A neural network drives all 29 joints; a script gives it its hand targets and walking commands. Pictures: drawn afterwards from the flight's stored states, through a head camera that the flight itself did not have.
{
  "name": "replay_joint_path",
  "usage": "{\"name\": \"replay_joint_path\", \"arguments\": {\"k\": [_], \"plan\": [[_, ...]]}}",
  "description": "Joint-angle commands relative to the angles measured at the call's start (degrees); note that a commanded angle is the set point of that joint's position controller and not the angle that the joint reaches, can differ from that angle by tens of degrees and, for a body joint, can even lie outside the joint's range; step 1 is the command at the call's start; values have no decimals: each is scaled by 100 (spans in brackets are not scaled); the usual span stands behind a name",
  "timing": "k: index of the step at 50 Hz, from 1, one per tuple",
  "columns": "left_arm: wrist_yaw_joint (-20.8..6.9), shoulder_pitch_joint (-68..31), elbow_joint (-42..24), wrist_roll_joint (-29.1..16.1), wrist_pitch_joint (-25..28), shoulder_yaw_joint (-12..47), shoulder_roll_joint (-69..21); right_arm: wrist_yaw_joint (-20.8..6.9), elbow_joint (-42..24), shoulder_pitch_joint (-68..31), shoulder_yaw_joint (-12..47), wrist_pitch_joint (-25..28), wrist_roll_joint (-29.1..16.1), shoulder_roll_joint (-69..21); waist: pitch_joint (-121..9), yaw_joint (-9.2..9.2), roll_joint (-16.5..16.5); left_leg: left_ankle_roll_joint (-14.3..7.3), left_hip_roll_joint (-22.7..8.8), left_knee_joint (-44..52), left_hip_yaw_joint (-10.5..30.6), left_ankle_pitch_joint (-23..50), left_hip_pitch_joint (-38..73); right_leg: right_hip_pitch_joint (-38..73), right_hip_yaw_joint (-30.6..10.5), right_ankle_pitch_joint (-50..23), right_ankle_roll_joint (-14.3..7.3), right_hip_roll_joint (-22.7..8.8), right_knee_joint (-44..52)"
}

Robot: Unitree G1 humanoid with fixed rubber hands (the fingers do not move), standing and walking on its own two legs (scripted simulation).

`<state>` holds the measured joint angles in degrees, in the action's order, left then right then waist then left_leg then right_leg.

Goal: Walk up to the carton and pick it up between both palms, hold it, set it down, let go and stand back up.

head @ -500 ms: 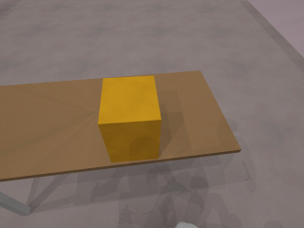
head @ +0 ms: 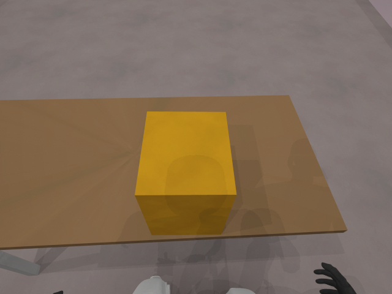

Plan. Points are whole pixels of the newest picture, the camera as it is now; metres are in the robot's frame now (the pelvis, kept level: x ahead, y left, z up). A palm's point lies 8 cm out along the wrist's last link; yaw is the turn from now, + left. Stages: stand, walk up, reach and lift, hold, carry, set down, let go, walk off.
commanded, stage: walk up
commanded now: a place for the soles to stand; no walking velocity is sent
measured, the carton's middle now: (186, 177) +0.38 +0.03 -0.04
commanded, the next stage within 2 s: none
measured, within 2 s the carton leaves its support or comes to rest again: neither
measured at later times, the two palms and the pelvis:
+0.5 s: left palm (53, 290) +0.15 +0.29 -0.07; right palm out of the picture +0.10 -0.31 -0.08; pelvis +0.02 -0.01 +0.04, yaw -3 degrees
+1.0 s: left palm out of the picture +0.11 +0.30 -0.08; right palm out of the picture +0.07 -0.32 -0.08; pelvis -0.01 -0.01 +0.03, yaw -2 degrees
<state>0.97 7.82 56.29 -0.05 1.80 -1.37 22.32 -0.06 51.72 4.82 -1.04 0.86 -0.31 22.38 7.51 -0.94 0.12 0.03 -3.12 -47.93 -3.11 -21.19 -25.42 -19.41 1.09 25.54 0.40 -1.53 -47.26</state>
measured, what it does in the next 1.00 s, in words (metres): stands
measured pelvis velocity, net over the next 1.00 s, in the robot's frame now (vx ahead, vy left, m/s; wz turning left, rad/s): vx -0.01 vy -0.01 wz -0.04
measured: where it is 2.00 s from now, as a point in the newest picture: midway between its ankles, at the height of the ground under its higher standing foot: outside the picture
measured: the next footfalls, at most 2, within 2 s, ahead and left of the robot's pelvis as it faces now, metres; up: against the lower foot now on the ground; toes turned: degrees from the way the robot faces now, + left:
right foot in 1.42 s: -0.05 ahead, -0.11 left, +0.00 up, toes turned -3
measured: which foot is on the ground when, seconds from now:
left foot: down 0.00-1.00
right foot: down 0.00-1.00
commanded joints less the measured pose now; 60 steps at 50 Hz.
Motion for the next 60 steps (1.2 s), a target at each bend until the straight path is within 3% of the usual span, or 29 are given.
{"name": "replay_joint_path", "arguments": {"k": [1, 3, 9, 11, 14, 15, 16, 17, 22, 24, 25, 27, 29, 31, 33, 34, 37, 38, 39, 43, 45, 47, 49, 52, 54, 56, 58, 59, 60], "plan": [[50, -266, -198, -5, 166, -255, 1533, 83, -23, -18, -361, 93, -29, 1322, -1392, 203, -112, -300, -471, 900, 581, 2266, 1400, -99, -1136, -3115, -616, -807, 1075], [69, -202, -52, -21, 133, -237, 1515, 80, 108, -155, -342, 103, -57, 1347, -1556, 143, 231, -523, -710, 947, 652, 2862, 1467, 315, -715, -3142, -354, -594, 1085], [68, -496, 232, -46, 98, -161, 1327, 37, 404, -551, -237, 59, -33, 1236, -1476, 124, -123, -369, -676, 1547, 529, 2309, 1580, 634, -833, -2926, -344, -670, 1616], [51, -578, 348, -32, 111, -111, 1341, 31, 579, -703, -217, 53, -59, 1246, -1311, 133, 139, -312, -633, 1670, 519, 2565, 1737, 454, -769, -3086, -262, -659, 1885], [39, -720, 462, -13, 99, -113, 1276, 0, 756, -650, -199, 50, -19, 1175, -1184, 184, -22, -245, -585, 1934, 367, 2353, 1880, 586, -736, -3192, -216, -647, 2068], [18, -714, 420, -3, 96, -140, 1344, 3, 782, -679, -137, 37, -44, 1106, -1145, 105, 348, -259, -611, 2001, 392, 2355, 1876, 626, -661, -3136, -200, -581, 2164], [27, -673, 495, 29, 92, -148, 1242, -9, 716, -732, -154, 19, -21, 1120, -1236, 90, 387, -243, -679, 2046, 393, 2392, 1967, 831, -658, -3123, -192, -596, 2304], [24, -823, 511, -14, 89, -112, 1158, -10, 820, -736, -176, 22, -25, 1189, -1260, 123, -30, -238, -606, 2149, 312, 2352, 1989, 846, -782, -3135, -222, -709, 2356], [-37, -1033, 501, 13, 35, -106, 1160, -31, 928, -665, -107, 50, -27, 1084, -1095, 119, 221, -162, -615, 2655, 346, 1901, 2176, 851, -667, -2573, -145, -529, 2749], [-46, -1000, 593, -26, 12, -73, 1137, -27, 917, -707, -126, 58, -3, 1146, -1198, 77, -53, -146, -626, 2739, 365, 1872, 2237, 910, -657, -2350, -153, -570, 2886], [-53, -1042, 589, -22, 14, -103, 1148, -8, 1010, -710, -112, 63, 28, 1133, -1087, 86, 118, -161, -594, 2737, 343, 1931, 2185, 928, -655, -2474, -163, -576, 2982], [-63, -985, 564, -42, 6, -95, 1075, -34, 938, -525, -112, 102, 43, 1065, -1247, 117, -94, -89, -628, 2858, 326, 1958, 2325, 1026, -624, -2352, -146, -587, 2932], [-52, -1010, 603, -55, -2, -66, 1105, -28, 1048, -551, -65, 97, 20, 1096, -983, 79, 159, -114, -699, 2985, 436, 1888, 2156, 1030, -575, -2342, -153, -534, 3058], [-63, -1001, 617, -1, 6, -165, 1231, -32, 1017, -461, -86, 99, 62, 1125, -1149, 97, -62, -73, -647, 2995, 298, 1866, 2274, 1081, -607, -2353, -156, -571, 3023], [-71, -1060, 556, -6, 15, -135, 1068, -25, 953, -473, -96, 104, 53, 1045, -1039, 151, 148, -82, -630, 3025, 376, 1631, 2227, 999, -692, -2304, -161, -576, 3097], [-87, -975, 610, -24, -3, -165, 1103, -32, 937, -500, -67, 133, 67, 1034, -1058, 75, -89, -53, -636, 3084, 332, 1838, 2261, 1067, -640, -2384, -127, -548, 3105], [-40, -807, 368, -45, -114, -299, 1408, -21, 874, -306, -175, -10, -21, 1210, -955, 80, 31, -241, -630, 2399, 232, 2993, 1979, 948, -563, -3636, -244, -602, 2562], [-31, -771, 309, -67, -120, -333, 1380, -17, 771, -216, -217, -35, -7, 1235, -1072, 107, -221, -229, -549, 2321, 226, 2974, 2024, 911, -574, -3541, -333, -635, 2482], [-28, -828, 225, -43, -142, -331, 1402, -10, 739, -235, -237, -75, -13, 1230, -1202, 96, 75, -273, -565, 2257, 220, 2729, 2150, 819, -556, -3334, -353, -633, 2455], [-32, -777, 9, -3, -200, -272, 1267, -48, 501, -180, -286, -164, 12, 1204, -1285, 128, 63, -427, -653, 2143, 279, 2728, 1843, 686, -553, -2759, -329, -494, 1952], [-33, -580, -11, 15, -248, -299, 1265, -45, 442, -228, -340, -228, 1, 1197, -1313, 80, -211, -492, -628, 1989, 211, 2388, 1717, 569, -625, -2458, -381, -509, 1828], [-54, -672, -126, 47, -234, -368, 1401, -60, 332, -49, -330, -265, 14, 1200, -1334, 90, 361, -474, -498, 1688, 219, 2124, 1574, 550, -820, -2214, -521, -628, 1970], [-33, -570, -107, 69, -255, -379, 1456, -71, 257, -227, -382, -282, 68, 1159, -1062, 89, 57, -363, -321, 1571, 184, 1817, 1592, 121, -1008, -2111, -629, -757, 2108], [-32, -718, -301, 67, -263, -402, 1584, -111, 101, 5, -395, -324, 36, 1179, -1095, 209, 763, -310, -166, 1196, 148, 1326, 1578, -67, -1042, -1796, -721, -842, 2169], [-25, -674, -355, 130, -268, -446, 1597, -129, 91, -2, -432, -333, 100, 1161, -923, 130, 553, -297, -4, 1047, 133, 1075, 1533, -316, -1233, -1693, -809, -974, 2212], [-11, -781, -367, 110, -273, -379, 1582, -135, 82, 61, -460, -310, 73, 1143, -795, 250, 803, -283, 9, 804, 179, 559, 1703, -632, -1227, -1600, -741, -997, 2172], [-25, -920, -515, 104, -305, -382, 1543, -135, 189, 401, -494, -316, 117, 1183, -899, 383, 532, -455, -175, 1269, 357, 560, 1640, -726, -975, -977, -648, -762, 1690], [-30, -736, -504, 46, -315, -359, 1361, -140, 63, 302, -567, -288, 162, 1434, -859, 387, -338, -726, -699, 2081, 949, 677, 1272, -719, -719, -371, -434, -282, 929], [-17, -582, -516, 15, -338, -301, 1086, -103, 52, 173, -602, -270, 127, 1741, -867, 329, -1469, -1246, -1673, 3165, 2029, 356, 603, -320, 155, 621, -200, 483, -614]]}}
